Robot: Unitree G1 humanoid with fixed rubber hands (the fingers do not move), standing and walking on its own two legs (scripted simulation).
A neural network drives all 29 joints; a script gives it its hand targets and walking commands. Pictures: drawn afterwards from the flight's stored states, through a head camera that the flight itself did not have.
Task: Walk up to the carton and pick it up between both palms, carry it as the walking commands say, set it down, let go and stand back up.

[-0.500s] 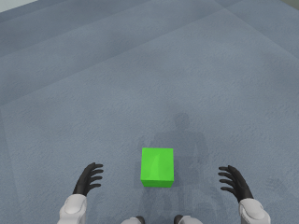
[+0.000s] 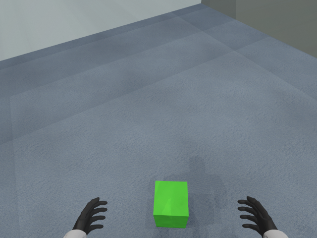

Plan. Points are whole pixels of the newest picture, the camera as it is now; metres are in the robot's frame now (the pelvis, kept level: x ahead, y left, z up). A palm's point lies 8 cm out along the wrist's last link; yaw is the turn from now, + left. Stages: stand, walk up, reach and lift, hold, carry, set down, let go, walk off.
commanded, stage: let go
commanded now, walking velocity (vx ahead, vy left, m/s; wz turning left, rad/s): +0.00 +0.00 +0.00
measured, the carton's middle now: (171, 205) +0.38 +0.00 -0.64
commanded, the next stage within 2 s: stand in 0.06 s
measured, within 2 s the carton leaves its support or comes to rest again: neither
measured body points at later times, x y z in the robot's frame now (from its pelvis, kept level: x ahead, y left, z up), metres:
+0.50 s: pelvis +0.01 +0.00 +0.00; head +0.00 +0.00 +0.45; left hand +0.11 +0.30 -0.11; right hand +0.14 -0.29 -0.11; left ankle -0.01 +0.12 -0.74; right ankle +0.00 -0.13 -0.74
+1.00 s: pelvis +0.00 -0.01 +0.00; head -0.01 -0.02 +0.45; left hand +0.09 +0.30 -0.11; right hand +0.12 -0.31 -0.12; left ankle -0.01 +0.12 -0.74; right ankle +0.00 -0.13 -0.74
